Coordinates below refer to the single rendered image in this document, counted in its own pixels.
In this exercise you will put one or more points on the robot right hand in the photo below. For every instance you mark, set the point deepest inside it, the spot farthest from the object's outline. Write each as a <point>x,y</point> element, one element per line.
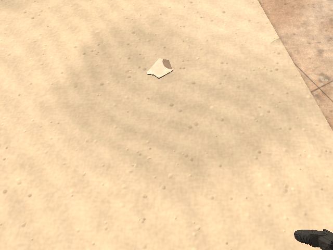
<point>322,239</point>

